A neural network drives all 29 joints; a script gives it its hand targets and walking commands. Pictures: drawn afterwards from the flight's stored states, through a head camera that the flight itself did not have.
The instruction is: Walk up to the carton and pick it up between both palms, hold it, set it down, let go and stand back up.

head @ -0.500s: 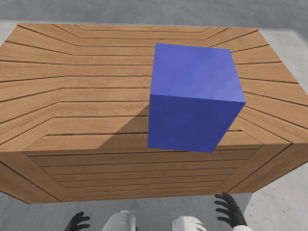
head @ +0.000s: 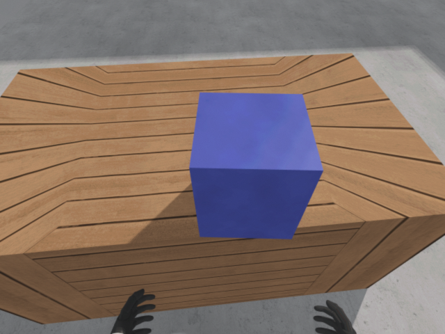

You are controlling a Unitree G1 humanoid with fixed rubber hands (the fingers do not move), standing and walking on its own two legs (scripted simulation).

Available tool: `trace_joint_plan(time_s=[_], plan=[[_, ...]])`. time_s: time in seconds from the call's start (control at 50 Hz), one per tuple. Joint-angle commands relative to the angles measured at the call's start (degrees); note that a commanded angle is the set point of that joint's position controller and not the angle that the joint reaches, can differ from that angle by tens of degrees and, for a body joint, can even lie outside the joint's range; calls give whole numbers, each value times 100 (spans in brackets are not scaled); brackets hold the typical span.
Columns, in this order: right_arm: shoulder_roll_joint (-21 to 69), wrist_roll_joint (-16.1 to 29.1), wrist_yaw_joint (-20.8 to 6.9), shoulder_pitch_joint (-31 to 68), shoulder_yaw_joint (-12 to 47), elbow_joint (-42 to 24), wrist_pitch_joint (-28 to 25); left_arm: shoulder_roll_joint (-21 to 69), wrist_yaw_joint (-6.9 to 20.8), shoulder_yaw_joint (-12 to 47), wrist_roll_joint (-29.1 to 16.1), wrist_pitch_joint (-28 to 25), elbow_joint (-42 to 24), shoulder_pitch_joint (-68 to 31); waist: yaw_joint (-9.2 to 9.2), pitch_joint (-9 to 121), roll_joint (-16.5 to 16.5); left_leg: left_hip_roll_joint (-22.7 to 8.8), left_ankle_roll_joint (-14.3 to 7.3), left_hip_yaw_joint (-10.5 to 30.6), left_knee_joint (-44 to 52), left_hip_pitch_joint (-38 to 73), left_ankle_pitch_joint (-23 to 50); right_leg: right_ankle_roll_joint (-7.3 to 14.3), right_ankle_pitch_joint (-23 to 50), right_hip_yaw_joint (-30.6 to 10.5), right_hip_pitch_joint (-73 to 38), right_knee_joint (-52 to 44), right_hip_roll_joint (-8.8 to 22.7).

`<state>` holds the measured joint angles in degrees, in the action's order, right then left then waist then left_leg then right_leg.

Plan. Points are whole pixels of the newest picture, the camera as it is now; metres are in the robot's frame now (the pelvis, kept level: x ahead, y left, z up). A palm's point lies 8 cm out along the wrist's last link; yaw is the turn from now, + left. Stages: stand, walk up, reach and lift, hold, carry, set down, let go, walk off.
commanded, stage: walk up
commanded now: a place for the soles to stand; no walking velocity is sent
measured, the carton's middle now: (248, 169) +0.42 -0.03 +0.02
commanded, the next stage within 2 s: reach and lift in 1.84 s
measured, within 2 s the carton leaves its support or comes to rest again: neither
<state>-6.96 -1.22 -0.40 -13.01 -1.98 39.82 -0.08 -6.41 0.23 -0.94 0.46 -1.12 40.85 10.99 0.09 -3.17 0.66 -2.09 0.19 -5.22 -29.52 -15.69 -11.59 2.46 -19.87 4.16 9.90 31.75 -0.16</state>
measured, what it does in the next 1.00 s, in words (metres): stands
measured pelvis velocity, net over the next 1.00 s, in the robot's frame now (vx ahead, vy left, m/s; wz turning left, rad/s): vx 0.00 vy -0.04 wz -0.02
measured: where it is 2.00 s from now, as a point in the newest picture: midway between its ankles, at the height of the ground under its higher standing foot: outside the picture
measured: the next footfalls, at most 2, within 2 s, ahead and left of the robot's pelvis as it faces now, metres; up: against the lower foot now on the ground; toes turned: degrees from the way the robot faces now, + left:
none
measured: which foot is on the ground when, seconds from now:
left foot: down 0.00-1.00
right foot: down 0.00-1.00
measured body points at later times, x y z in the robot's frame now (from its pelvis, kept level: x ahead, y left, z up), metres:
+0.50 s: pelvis +0.01 -0.01 +0.00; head +0.02 +0.00 +0.45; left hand +0.09 +0.21 -0.13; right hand +0.13 -0.22 -0.13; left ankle +0.05 +0.12 -0.73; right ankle -0.03 -0.09 -0.73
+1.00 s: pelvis +0.00 -0.04 +0.00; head +0.02 -0.03 +0.45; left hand +0.10 +0.18 -0.14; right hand +0.09 -0.25 -0.13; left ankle +0.05 +0.12 -0.73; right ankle -0.03 -0.09 -0.73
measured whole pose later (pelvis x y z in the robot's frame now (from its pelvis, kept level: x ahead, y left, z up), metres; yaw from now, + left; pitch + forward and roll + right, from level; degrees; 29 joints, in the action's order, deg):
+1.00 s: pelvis +0.00 -0.04 +0.00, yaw -1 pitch -1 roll +1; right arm -6.3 -1.0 2.4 -15.6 -1.2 44.8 -0.3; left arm -9.6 0.4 -0.8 0.4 0.8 45.3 14.6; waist 0.4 -2.6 2.3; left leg -5.8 3.8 -4.1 -30.8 -16.6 -12.3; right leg 5.9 -20.1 4.7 10.4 31.6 -3.9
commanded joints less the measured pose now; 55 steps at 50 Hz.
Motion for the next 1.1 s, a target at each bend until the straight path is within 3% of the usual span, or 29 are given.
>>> trace_joint_plan(time_s=[0.0,0.06,0.1,0.12,0.14,0.16,0.18,0.2,0.24,0.3,0.32,0.34,0.36,0.38,0.4,0.48,0.54,0.56,0.6,0.62,0.66,0.72,0.82,0.84,0.92,0.94,0.98,1.02,1.08], plan=[[-583,-19,54,135,-107,-444,-151,-511,-21,-149,-17,-106,-360,80,91,449,-228,-327,-79,392,370,505,845,-32,1428,-661,210,-862,661],[-437,12,48,189,-84,-452,-149,-581,-39,-166,-33,-83,-351,120,88,249,168,-373,-111,459,281,543,958,-119,1352,-574,466,-935,594],[-435,9,46,75,-58,-377,-169,-590,-47,-172,7,-82,-281,195,69,411,-110,-429,-132,478,267,648,1252,-72,1528,-630,331,-880,614],[-441,-5,61,159,-69,-387,-149,-506,-41,-156,-40,-68,-219,303,113,247,108,-402,-152,500,226,605,1086,-94,1585,-714,441,-977,608],[-416,14,76,21,-85,-321,-124,-548,-45,-150,-6,-81,-270,201,14,239,161,-350,-74,389,311,545,868,-37,1593,-710,385,-982,647],[-503,-13,92,194,-106,-347,-123,-513,-69,-154,-17,-97,-329,251,95,237,-137,-370,-76,454,325,565,784,-20,1551,-727,429,-1003,644],[-448,-16,80,82,-99,-307,-127,-554,-60,-144,26,-96,-213,207,21,297,126,-348,-74,421,326,668,822,-52,1652,-706,436,-998,662],[-474,16,82,46,-81,-240,-113,-599,-38,-152,-19,-85,-245,325,63,184,-52,-384,-94,440,268,596,856,-75,1725,-735,492,-1006,627],[-394,11,75,-55,-53,-197,-123,-579,-42,-175,5,-112,-190,305,-31,452,124,-381,-126,402,276,743,981,-48,1957,-706,327,-943,643],[-467,29,85,36,-49,-152,-124,-678,-72,-168,-8,-108,-168,381,16,442,-211,-381,-81,401,343,716,913,4,1508,-734,398,-944,594],[-451,17,95,78,-42,-170,-123,-616,-75,-167,-5,-99,-109,505,100,268,-53,-427,-138,492,321,648,848,-31,1404,-728,533,-995,581],[-364,20,101,101,-31,-132,-115,-668,-66,-158,-2,-97,-98,501,57,405,104,-440,-129,489,353,742,887,-43,1396,-696,409,-955,575],[-406,36,98,66,-47,-114,-119,-626,-70,-150,-9,-101,-142,493,60,433,-149,-425,-105,473,355,642,916,-7,1512,-732,338,-969,603],[-404,29,107,175,-35,-98,-107,-687,-66,-165,-12,-104,-83,609,146,392,-163,-394,-122,454,302,674,876,-20,1678,-757,403,-987,627],[-430,56,93,97,-55,-89,-91,-752,-61,-149,11,-104,-92,497,27,393,-54,-377,-63,359,361,670,861,32,1595,-717,390,-940,624],[-486,25,118,-96,-44,53,-112,-675,-56,-141,31,-97,-1,615,48,348,-230,-411,-116,367,351,735,792,-32,1374,-751,495,-1026,603],[-413,53,135,-86,-26,41,-100,-766,-96,-143,16,-93,-7,526,-34,159,35,-432,-87,426,453,688,701,-7,1112,-682,641,-1119,575],[-467,13,133,-37,-24,69,-97,-693,-90,-145,21,-95,31,652,86,116,-157,-452,-143,434,433,664,670,-21,1066,-744,618,-1144,587],[-394,37,170,-108,-33,56,-124,-820,-51,-142,8,-39,15,480,1,280,209,-544,-191,563,462,759,1065,-21,1042,-586,566,-943,424],[-569,19,194,-88,-79,-8,-153,-659,-42,-129,-20,-3,48,600,88,418,71,-622,-237,605,403,859,1172,-53,953,-572,613,-865,369],[-614,16,247,-232,-115,24,-203,-701,-32,-117,-17,44,71,546,52,418,-54,-730,-256,606,210,810,1657,-3,1124,-567,560,-848,385],[-436,32,293,-343,-67,87,-161,-703,0,-103,-20,90,148,652,61,378,-147,-689,-198,603,238,803,1469,24,965,-542,699,-881,325],[-490,3,306,-260,-46,49,-146,-810,-10,-102,13,106,66,543,84,346,-270,-591,-79,408,147,581,1128,7,1566,-702,571,-784,400],[-490,25,300,-267,-60,20,-143,-850,-10,-102,-1,100,67,489,29,314,-104,-527,-16,363,174,519,1086,18,1697,-720,533,-806,436],[-428,22,303,-321,-27,52,-140,-800,2,-108,0,110,53,491,28,211,-244,-547,-19,393,278,478,883,56,1260,-668,608,-856,377],[-552,-10,295,-322,-50,60,-131,-838,1,-102,-20,119,43,580,111,198,-81,-647,-16,444,208,448,775,2,1323,-727,669,-893,366],[-541,28,294,-370,-57,141,-123,-832,17,-82,-8,98,52,501,36,309,-179,-538,51,298,229,433,691,45,1457,-773,502,-934,443],[-471,60,294,-107,-64,29,-106,-897,9,-113,-8,98,16,520,121,173,48,-517,83,332,137,264,399,-56,1658,-923,617,-1049,515],[-486,41,287,-152,-34,120,-65,-878,4,-128,-13,84,-40,490,97,41,-89,-358,226,144,107,127,369,-80,1935,-1037,640,-1114,610]])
